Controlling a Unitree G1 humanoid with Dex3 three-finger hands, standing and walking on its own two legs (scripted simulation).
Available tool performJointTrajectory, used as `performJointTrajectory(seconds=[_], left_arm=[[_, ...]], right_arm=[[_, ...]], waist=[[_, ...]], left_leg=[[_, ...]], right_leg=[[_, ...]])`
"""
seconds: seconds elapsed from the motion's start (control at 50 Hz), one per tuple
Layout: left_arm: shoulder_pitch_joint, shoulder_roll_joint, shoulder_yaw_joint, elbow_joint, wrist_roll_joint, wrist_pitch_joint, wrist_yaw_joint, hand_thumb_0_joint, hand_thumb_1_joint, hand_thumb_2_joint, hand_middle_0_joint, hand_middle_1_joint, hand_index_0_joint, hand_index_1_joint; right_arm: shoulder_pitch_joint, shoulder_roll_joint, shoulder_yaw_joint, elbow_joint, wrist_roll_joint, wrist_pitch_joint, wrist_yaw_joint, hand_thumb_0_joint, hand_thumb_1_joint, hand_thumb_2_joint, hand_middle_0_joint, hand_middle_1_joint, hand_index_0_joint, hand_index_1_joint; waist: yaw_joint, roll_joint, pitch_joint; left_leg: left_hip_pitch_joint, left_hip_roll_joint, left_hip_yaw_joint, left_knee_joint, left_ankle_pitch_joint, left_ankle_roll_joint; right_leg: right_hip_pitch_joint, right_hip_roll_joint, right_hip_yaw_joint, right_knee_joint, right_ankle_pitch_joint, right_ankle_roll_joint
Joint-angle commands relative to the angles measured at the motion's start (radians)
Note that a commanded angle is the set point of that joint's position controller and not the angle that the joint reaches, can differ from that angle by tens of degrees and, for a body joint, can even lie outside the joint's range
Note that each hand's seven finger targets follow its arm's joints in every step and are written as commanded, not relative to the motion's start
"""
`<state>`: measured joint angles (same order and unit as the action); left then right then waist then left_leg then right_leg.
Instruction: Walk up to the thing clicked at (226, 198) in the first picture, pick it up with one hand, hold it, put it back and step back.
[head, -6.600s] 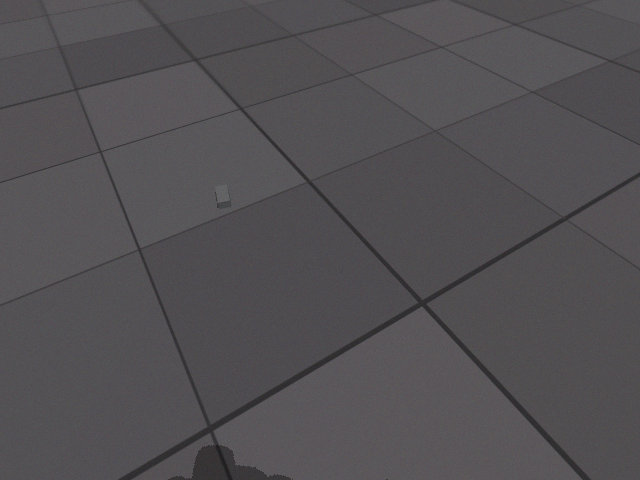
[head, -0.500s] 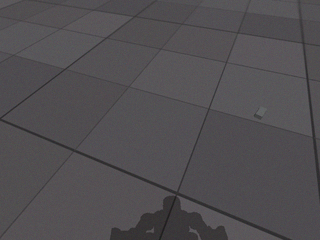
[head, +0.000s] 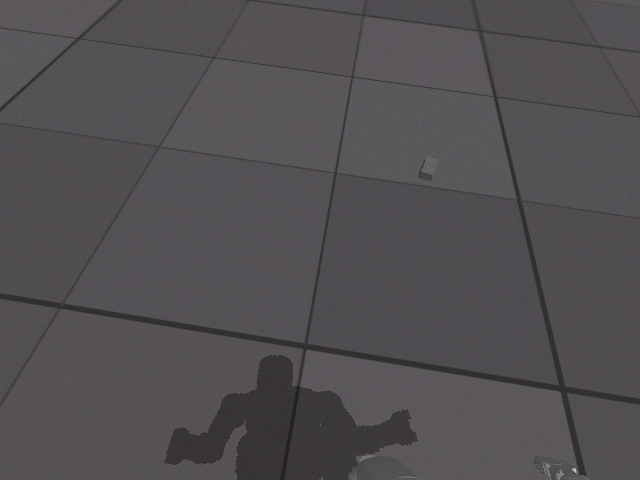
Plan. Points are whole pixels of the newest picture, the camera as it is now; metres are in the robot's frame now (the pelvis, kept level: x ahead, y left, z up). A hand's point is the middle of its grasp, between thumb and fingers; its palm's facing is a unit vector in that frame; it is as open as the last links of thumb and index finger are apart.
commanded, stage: walk up
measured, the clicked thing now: (429, 168) +1.46 -0.57 -0.75
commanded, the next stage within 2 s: stand in 1.40 s
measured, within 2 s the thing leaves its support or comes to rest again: neither
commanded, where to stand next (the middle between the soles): +0.08 -0.02 m, yaw -19 degrees
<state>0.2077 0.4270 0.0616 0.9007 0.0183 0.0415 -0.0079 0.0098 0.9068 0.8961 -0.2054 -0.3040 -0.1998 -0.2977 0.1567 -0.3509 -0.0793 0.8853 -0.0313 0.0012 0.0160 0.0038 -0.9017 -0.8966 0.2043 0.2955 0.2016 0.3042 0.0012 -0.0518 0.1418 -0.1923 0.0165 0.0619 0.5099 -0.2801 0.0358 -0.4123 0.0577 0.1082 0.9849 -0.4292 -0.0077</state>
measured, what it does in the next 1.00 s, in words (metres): steps on the spot, turning right: right foot, then left foot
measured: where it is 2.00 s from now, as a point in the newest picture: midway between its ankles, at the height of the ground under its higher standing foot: outside the picture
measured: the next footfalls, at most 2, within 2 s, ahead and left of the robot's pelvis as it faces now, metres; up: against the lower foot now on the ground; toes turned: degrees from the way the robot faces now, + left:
right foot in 0.24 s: +0.02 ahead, -0.16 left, +0.00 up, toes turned -15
left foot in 0.56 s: +0.10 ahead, +0.09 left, +0.00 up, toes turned -18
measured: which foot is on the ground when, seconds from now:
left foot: down 0.00-0.26, up 0.28-0.54, down 0.56-1.00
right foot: up 0.00-0.22, down 0.24-1.00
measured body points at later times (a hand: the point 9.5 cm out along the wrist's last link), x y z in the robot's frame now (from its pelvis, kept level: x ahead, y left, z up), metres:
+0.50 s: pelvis +0.00 -0.02 -0.01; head +0.02 -0.04 +0.44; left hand +0.17 +0.25 -0.11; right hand -0.01 -0.34 -0.13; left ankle +0.05 +0.11 -0.71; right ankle +0.00 -0.13 -0.74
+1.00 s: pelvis +0.00 -0.03 -0.01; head +0.02 -0.05 +0.44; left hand +0.16 +0.24 -0.13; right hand -0.01 -0.36 -0.14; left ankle +0.06 +0.10 -0.74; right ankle -0.02 -0.15 -0.74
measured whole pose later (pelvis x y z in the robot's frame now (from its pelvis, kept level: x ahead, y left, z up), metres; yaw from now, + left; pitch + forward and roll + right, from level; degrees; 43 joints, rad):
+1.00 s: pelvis +0.00 -0.03 -0.01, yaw -19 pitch -3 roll +0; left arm 0.21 0.36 0.02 0.97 0.02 -0.02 0.00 0.01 0.90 0.90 -0.21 -0.30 -0.20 -0.30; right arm 0.17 -0.40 -0.03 0.94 0.00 0.01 0.00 0.01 -0.90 -0.90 0.20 0.30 0.20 0.30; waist 0.00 0.04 0.11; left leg -0.26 0.04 -0.01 0.63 -0.35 0.01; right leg -0.25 0.03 0.05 0.62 -0.31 -0.01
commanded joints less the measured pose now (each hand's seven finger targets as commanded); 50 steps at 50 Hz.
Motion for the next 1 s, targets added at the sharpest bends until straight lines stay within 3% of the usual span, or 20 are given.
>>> performJointTrajectory(seconds=[0.0,0.1,0.2,0.22,0.24,0.26,0.34,0.46,0.52,0.56,0.58,0.6,0.7,0.76,0.78,0.8,0.82,0.84,0.92,0.98], left_arm=[[0.015,0.154,0.044,-0.095,0.004,-0.024,-0.012,0.000,0.900,0.900,-0.200,-0.300,-0.200,-0.300],[-0.001,0.140,0.038,-0.128,0.009,-0.027,-0.013,0.000,0.900,0.900,-0.200,-0.300,-0.200,-0.300],[0.121,0.136,0.050,-0.088,0.014,-0.048,-0.005,0.000,0.900,0.900,-0.200,-0.300,-0.200,-0.300],[0.149,0.204,0.072,-0.082,0.022,-0.060,0.003,0.000,0.900,0.900,-0.200,-0.300,-0.200,-0.300],[0.111,0.282,0.087,-0.116,0.026,-0.072,0.008,0.000,0.900,0.900,-0.200,-0.300,-0.200,-0.300],[0.090,0.303,0.086,-0.128,0.016,-0.068,0.008,0.000,0.900,0.900,-0.200,-0.300,-0.200,-0.300],[0.017,0.204,0.056,-0.146,0.001,-0.067,0.022,0.000,0.900,0.900,-0.200,-0.300,-0.200,-0.300],[0.007,0.213,0.057,-0.167,0.007,-0.057,0.012,0.000,0.900,0.900,-0.200,-0.300,-0.200,-0.300],[-0.070,0.180,0.041,-0.181,-0.008,-0.038,0.006,0.000,0.900,0.900,-0.200,-0.300,-0.200,-0.300],[-0.030,0.090,0.012,-0.166,-0.025,-0.032,0.006,0.000,0.900,0.900,-0.200,-0.300,-0.200,-0.300],[-0.016,0.188,0.044,-0.133,-0.011,-0.028,0.018,0.000,0.900,0.900,-0.200,-0.300,-0.200,-0.300],[0.021,0.201,0.048,-0.116,-0.009,-0.030,0.017,0.000,0.900,0.900,-0.200,-0.300,-0.200,-0.300],[0.032,0.150,0.039,-0.073,-0.010,-0.053,-0.005,0.000,0.900,0.900,-0.200,-0.300,-0.200,-0.300],[0.086,0.124,0.035,-0.021,-0.002,-0.075,0.010,0.000,0.900,0.900,-0.200,-0.300,-0.200,-0.300],[0.081,0.160,0.044,-0.014,0.005,-0.086,0.019,0.000,0.900,0.900,-0.200,-0.300,-0.200,-0.300],[0.048,0.222,0.052,-0.027,0.015,-0.099,0.026,0.000,0.900,0.900,-0.200,-0.300,-0.200,-0.300],[-0.009,0.273,0.047,-0.038,0.004,-0.098,0.025,0.000,0.900,0.900,-0.200,-0.300,-0.200,-0.300],[-0.023,0.251,0.039,-0.040,0.004,-0.098,0.022,0.000,0.900,0.900,-0.200,-0.300,-0.200,-0.300],[-0.069,0.209,0.024,-0.017,-0.002,-0.102,0.025,0.000,0.900,0.900,-0.200,-0.300,-0.200,-0.300],[-0.082,0.155,0.004,-0.015,-0.022,-0.090,0.020,0.000,0.900,0.900,-0.200,-0.300,-0.200,-0.300]], right_arm=[[0.053,-0.284,-0.074,-0.101,-0.001,-0.039,-0.015,0.000,-0.900,-0.900,0.200,0.300,0.200,0.300],[0.111,-0.308,-0.074,-0.133,0.003,-0.032,-0.017,0.000,-0.900,-0.900,0.200,0.300,0.200,0.300],[0.055,-0.297,-0.059,-0.167,0.012,-0.009,-0.010,0.000,-0.900,-0.900,0.200,0.300,0.200,0.300],[0.079,-0.242,-0.043,-0.171,0.017,-0.006,-0.010,0.000,-0.900,-0.900,0.200,0.300,0.200,0.300],[0.074,-0.165,-0.014,-0.192,0.021,-0.004,-0.007,0.000,-0.900,-0.900,0.200,0.300,0.200,0.300],[0.038,-0.245,-0.033,-0.177,0.018,0.004,-0.023,0.000,-0.900,-0.900,0.200,0.300,0.200,0.300],[0.116,-0.250,-0.027,-0.101,0.017,-0.004,-0.019,0.000,-0.900,-0.900,0.200,0.300,0.200,0.300],[0.116,-0.226,-0.024,-0.073,0.010,-0.021,-0.022,0.000,-0.900,-0.900,0.200,0.300,0.200,0.300],[0.190,-0.218,-0.033,-0.036,0.002,-0.038,-0.031,0.000,-0.900,-0.900,0.200,0.300,0.200,0.300],[0.132,-0.326,-0.049,-0.064,-0.012,-0.055,-0.035,0.000,-0.900,-0.900,0.200,0.300,0.200,0.300],[0.080,-0.370,-0.059,-0.077,0.000,-0.057,-0.029,0.000,-0.900,-0.900,0.200,0.300,0.200,0.300],[0.042,-0.345,-0.056,-0.087,-0.001,-0.061,-0.028,0.000,-0.900,-0.900,0.200,0.300,0.200,0.300],[0.035,-0.307,-0.036,-0.079,-0.009,-0.056,-0.022,0.000,-0.900,-0.900,0.200,0.300,0.200,0.300],[0.019,-0.269,-0.013,-0.082,0.007,-0.025,-0.016,0.000,-0.900,-0.900,0.200,0.300,0.200,0.300],[0.038,-0.223,0.002,-0.081,0.017,-0.018,-0.016,0.000,-0.900,-0.900,0.200,0.300,0.200,0.300],[0.033,-0.172,0.018,-0.096,0.030,-0.014,-0.012,0.000,-0.900,-0.900,0.200,0.300,0.200,0.300],[0.002,-0.205,0.006,-0.086,0.032,-0.001,-0.023,0.000,-0.900,-0.900,0.200,0.300,0.200,0.300],[0.001,-0.221,-0.004,-0.066,0.025,0.004,-0.024,0.000,-0.900,-0.900,0.200,0.300,0.200,0.300],[0.038,-0.208,0.008,-0.006,0.033,-0.012,-0.021,0.000,-0.900,-0.900,0.200,0.300,0.200,0.300],[0.054,-0.234,-0.002,0.030,0.017,-0.026,-0.021,0.000,-0.900,-0.900,0.200,0.300,0.200,0.300]], waist=[[-0.044,0.216,-0.102],[-0.052,0.217,-0.138],[0.018,0.165,-0.163],[0.033,-0.020,-0.179],[0.026,-0.244,-0.134],[0.051,-0.143,-0.115],[-0.001,-0.113,-0.094],[0.012,-0.117,-0.108],[-0.057,-0.052,-0.128],[-0.035,0.229,-0.100],[-0.030,0.215,-0.084],[-0.001,0.179,-0.066],[-0.009,0.262,-0.106],[0.023,0.212,-0.158],[0.018,0.124,-0.183],[0.004,-0.038,-0.168],[0.002,-0.057,-0.139],[-0.004,-0.030,-0.099],[-0.026,-0.112,-0.138],[-0.033,-0.013,-0.198]], left_leg=[[0.212,0.255,-0.197,-0.173,0.340,0.127],[0.182,0.278,-0.130,-0.096,0.520,0.123],[0.010,0.250,-0.061,0.080,0.329,0.099],[-0.118,0.173,-0.005,0.258,0.173,0.038],[-0.371,0.011,0.037,0.417,-0.265,-0.036],[-0.312,0.027,-0.061,0.522,-0.391,-0.039],[-0.276,0.046,-0.086,0.463,-0.210,-0.037],[-0.115,0.005,-0.045,0.226,-0.143,-0.035],[0.095,-0.012,-0.045,-0.010,0.018,-0.011],[0.049,0.298,-0.515,-0.274,-0.162,0.098],[-0.079,0.413,-0.586,-0.276,-0.200,0.208],[-0.088,0.404,-0.542,-0.256,-0.142,0.236],[0.012,0.252,-0.230,-0.130,0.100,0.150],[-0.032,0.192,-0.116,0.056,0.281,0.091],[-0.082,0.159,-0.088,0.145,0.250,0.046],[-0.222,0.073,-0.052,0.245,0.060,-0.021],[-0.155,0.042,-0.070,0.280,-0.263,-0.026],[-0.116,0.047,-0.103,0.331,-0.308,-0.022],[-0.076,0.043,-0.093,0.135,-0.136,-0.010],[0.126,0.102,-0.164,-0.086,0.201,0.014]], right_leg=[[-0.100,-0.049,-0.019,-0.100,0.004,0.016],[0.017,-0.056,-0.107,-0.229,0.006,-0.006],[0.289,-0.034,-0.133,-0.552,0.142,-0.054],[0.400,-0.130,0.062,-0.635,0.208,-0.085],[0.449,-0.340,0.435,-0.694,0.263,-0.191],[0.299,-0.436,0.496,-0.673,0.235,-0.327],[0.251,-0.247,0.216,-0.621,0.294,-0.217],[0.148,-0.213,0.186,-0.562,0.374,-0.200],[-0.005,-0.193,0.176,-0.449,0.309,-0.144],[-0.096,0.028,0.066,-0.220,0.028,-0.028],[-0.011,0.007,0.048,-0.035,-0.146,-0.016],[-0.008,-0.012,0.048,0.042,-0.141,-0.011],[0.044,-0.050,-0.060,-0.224,-0.091,-0.009],[0.259,-0.010,-0.105,-0.572,0.160,-0.021],[0.331,-0.061,-0.001,-0.603,0.256,-0.033],[0.348,-0.237,0.294,-0.637,0.340,-0.091],[0.174,-0.358,0.395,-0.641,0.294,-0.218],[0.104,-0.360,0.398,-0.639,0.265,-0.242],[0.194,-0.252,0.192,-0.550,0.490,-0.149],[0.117,-0.178,0.100,-0.473,0.467,-0.062]])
